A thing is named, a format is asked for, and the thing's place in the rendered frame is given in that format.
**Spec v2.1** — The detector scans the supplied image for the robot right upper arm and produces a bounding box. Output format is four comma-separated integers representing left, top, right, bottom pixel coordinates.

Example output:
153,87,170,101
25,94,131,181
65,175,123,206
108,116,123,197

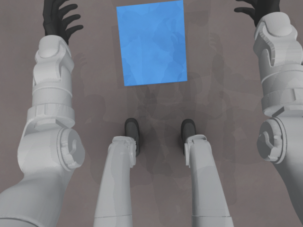
257,117,303,225

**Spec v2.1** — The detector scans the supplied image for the robot left upper arm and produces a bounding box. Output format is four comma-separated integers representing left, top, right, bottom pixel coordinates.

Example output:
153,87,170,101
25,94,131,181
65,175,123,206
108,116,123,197
0,127,85,227

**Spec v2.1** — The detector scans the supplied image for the robot right forearm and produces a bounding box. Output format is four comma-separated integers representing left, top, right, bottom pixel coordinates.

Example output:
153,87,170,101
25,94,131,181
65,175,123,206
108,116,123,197
253,12,303,117

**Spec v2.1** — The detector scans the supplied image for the robot left thigh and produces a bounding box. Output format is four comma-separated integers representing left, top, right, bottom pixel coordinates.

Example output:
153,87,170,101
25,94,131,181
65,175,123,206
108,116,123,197
93,140,136,227

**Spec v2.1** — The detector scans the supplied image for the robot left forearm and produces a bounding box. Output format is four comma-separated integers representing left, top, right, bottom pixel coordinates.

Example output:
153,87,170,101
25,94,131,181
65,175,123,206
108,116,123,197
18,35,75,172

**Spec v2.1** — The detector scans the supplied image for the robot right foot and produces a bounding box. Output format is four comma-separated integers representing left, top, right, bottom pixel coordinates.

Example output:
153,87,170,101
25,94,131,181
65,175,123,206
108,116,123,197
181,119,196,155

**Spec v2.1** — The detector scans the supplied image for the carton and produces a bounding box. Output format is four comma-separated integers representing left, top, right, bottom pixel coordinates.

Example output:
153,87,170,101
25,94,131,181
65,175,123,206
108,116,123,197
116,0,187,86

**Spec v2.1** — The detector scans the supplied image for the right robot hand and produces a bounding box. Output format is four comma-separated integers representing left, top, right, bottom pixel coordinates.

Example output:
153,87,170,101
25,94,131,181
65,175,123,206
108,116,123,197
234,0,280,27

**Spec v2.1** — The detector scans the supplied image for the left robot hand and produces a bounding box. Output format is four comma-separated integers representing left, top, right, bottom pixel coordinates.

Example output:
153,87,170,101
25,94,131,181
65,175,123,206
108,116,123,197
43,0,83,45

